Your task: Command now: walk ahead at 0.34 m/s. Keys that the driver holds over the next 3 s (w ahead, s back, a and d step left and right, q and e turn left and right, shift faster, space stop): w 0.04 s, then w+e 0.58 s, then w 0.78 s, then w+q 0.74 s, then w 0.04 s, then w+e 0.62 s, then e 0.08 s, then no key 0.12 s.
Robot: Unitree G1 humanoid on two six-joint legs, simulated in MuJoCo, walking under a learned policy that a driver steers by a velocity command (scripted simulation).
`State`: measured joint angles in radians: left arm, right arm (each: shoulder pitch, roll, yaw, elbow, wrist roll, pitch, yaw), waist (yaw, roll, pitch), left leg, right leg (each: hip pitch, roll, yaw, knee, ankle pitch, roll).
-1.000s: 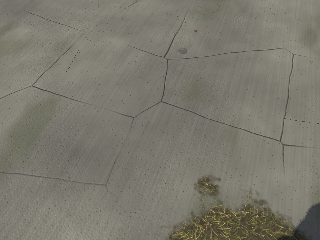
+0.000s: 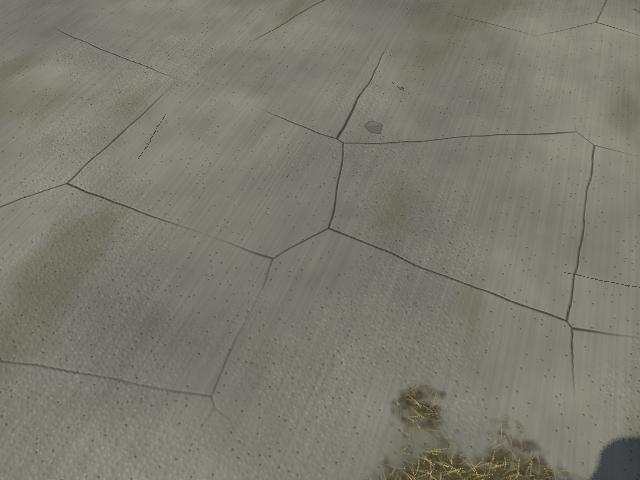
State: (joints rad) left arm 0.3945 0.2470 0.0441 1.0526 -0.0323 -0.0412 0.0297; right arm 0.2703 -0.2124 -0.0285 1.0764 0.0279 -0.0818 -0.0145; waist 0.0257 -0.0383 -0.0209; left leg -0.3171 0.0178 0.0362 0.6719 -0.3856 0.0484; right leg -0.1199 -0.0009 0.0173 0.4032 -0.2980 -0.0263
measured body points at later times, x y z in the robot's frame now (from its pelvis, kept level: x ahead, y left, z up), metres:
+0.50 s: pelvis +0.22 +0.01 -0.03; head +0.25 +0.01 +0.42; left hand +0.47 +0.18 -0.13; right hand +0.09 -0.22 -0.16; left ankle +0.02 +0.13 -0.74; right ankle +0.36 -0.11 -0.73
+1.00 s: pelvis +0.51 -0.05 -0.01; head +0.54 -0.06 +0.44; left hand +0.61 +0.21 -0.14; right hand +0.63 -0.34 -0.10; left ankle +0.70 +0.02 -0.73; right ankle +0.36 -0.10 -0.74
